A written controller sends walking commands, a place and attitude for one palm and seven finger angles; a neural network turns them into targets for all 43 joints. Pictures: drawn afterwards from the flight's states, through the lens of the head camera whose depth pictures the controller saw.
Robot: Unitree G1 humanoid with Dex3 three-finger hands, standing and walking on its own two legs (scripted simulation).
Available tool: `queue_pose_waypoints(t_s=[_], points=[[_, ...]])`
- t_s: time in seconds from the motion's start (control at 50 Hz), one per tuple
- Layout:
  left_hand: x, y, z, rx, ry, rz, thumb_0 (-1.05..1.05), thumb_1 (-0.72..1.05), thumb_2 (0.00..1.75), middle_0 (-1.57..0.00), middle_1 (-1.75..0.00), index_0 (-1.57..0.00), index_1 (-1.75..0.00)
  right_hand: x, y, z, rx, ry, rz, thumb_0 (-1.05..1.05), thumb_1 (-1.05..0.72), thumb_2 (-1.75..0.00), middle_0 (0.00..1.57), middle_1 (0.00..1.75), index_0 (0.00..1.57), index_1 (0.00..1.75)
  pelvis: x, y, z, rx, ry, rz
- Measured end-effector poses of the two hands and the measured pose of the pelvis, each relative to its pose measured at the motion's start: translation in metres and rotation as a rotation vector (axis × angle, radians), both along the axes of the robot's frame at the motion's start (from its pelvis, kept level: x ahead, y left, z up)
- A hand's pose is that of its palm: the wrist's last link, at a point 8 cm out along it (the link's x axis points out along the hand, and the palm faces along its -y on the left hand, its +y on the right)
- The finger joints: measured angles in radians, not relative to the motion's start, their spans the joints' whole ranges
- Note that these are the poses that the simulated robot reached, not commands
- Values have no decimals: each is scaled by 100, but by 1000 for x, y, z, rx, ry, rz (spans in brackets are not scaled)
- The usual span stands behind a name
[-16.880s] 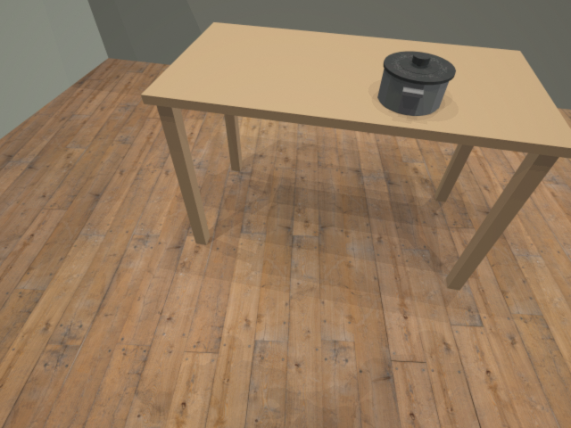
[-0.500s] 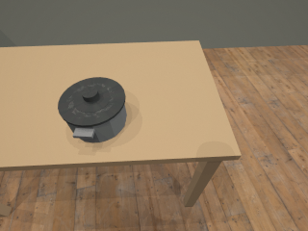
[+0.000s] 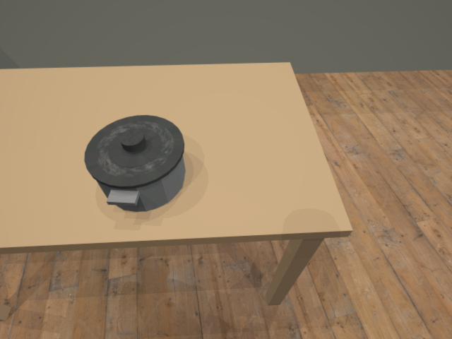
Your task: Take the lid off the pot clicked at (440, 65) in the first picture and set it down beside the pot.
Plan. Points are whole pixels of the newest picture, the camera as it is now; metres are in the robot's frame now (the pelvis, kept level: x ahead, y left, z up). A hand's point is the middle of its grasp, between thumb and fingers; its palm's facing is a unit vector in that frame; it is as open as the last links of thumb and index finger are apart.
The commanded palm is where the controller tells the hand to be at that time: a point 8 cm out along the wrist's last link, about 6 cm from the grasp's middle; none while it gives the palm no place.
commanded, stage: look again from close up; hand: left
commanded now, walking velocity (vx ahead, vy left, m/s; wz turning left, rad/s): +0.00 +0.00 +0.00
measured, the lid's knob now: (132, 140) +0.44 +0.21 +0.09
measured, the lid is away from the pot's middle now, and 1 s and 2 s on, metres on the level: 0.00 0.00 0.00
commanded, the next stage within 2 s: lift the closed hand beside the body in 0.16 s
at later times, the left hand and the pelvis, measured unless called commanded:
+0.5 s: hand out of the picture +0.13 +0.20 -0.07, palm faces +0.13 -0.94 -0.32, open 6.2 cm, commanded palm +0.07 +0.24 -0.03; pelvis -0.02 +0.01 +0.00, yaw +2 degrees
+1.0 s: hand out of the picture +0.05 +0.22 +0.01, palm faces +0.28 -0.90 -0.32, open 3.0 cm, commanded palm +0.00 +0.26 +0.04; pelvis -0.07 -0.01 +0.01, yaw +3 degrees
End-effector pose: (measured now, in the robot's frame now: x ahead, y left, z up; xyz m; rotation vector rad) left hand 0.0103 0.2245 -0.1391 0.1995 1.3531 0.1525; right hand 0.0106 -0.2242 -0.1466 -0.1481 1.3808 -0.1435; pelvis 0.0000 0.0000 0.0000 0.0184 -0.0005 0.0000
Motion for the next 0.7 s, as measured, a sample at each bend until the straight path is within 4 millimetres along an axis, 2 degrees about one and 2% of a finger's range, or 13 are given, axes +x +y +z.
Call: queue_pose_waypoints(t_s=[0.28, 0.3, 0.36, 0.42, 0.48, 0.52, 0.58, 0.64, 0.7], points=[[-19, -2, -1, -18, 38, 8, 0, 91, 90, -20, -30, -20, -30, -10, 7, 1, 3, 22, 0, 0, -91, -90, 20, 30, 20, 30, -3, 6, 1, -7, 7, 1], [-14, 0, 3, -8, 9, 20, 1, 92, 90, -20, -30, -20, -30, -8, 5, 2, 1, -9, -3, 0, -92, -90, 20, 30, 20, 30, -4, 7, 0, -10, 10, -3], [29, 22, 41, 85, -280, 34, 4, 95, 90, -23, -33, -23, -33, 13, 0, 13, -14, -188, 47, 1, -92, -90, 20, 30, 20, 30, -6, 8, 2, 2, 12, 5], [74, 30, 87, 166, -541, 1, 3, 95, 90, -28, -39, -28, -39, 47, -4, 21, -5, -366, 90, 1, -92, -90, 20, 30, 20, 30, -10, 10, 3, 6, 4, 34], [93, 22, 102, 160, -648, -46, 2, 94, 90, -36, -48, -36, -48, 86, -7, 33, 11, -525, 90, 1, -92, -90, 20, 30, 20, 30, -19, 10, 2, 9, 15, 33], [89, 12, 103, 111, -671, -54, 1, 93, 90, -43, -56, -43, -56, 108, -9, 50, 11, -617, 87, 1, -91, -90, 20, 30, 20, 30, -26, 7, 2, 4, 13, 26], [69, 6, 112, 69, -733, -34, 1, 92, 90, -54, -68, -55, -68, 133, -10, 81, -15, -734, 126, 1, -91, -90, 20, 30, 20, 30, -34, 0, 3, 0, -4, 25], [50, 14, 123, 97, -798, 6, 1, 91, 90, -67, -81, -67, -82, 151, -9, 105, -50, -814, 192, 1, -91, -90, 20, 30, 20, 30, -44, -7, 4, -10, -30, 40], [37, 23, 130, 133, -828, 46, 1, 90, 90, -80, -95, -80, -95, 161, -5, 118, -65, -854, 241, 1, -91, -90, 20, 30, 20, 30, -54, -11, 4, -21, -49, 57]])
